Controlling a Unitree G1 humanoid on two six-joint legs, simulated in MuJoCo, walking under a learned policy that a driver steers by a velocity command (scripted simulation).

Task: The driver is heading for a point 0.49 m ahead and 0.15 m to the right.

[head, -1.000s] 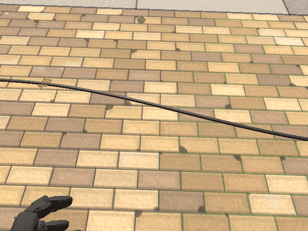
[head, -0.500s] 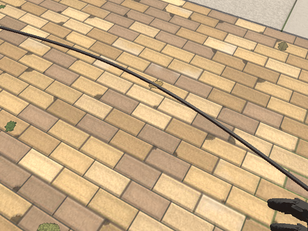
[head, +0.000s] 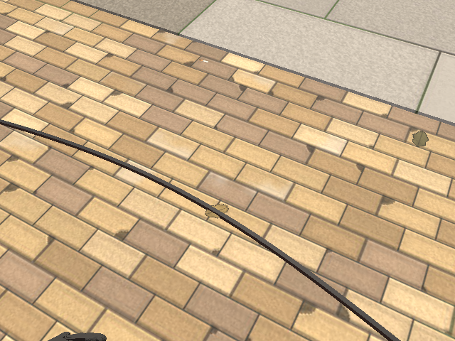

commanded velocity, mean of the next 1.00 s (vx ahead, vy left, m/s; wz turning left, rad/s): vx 0.35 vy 0.00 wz -0.33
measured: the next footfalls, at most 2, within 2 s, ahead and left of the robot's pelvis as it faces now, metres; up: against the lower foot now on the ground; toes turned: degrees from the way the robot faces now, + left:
left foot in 0.52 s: +0.49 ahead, +0.04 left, +0.00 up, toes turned -21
right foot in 0.90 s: +0.48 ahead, -0.21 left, +0.00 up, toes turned -19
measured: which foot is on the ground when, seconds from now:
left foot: down 0.00-0.02, up 0.04-0.50, down 0.52-1.00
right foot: down 0.00-0.52, up 0.54-0.88, down 0.90-1.00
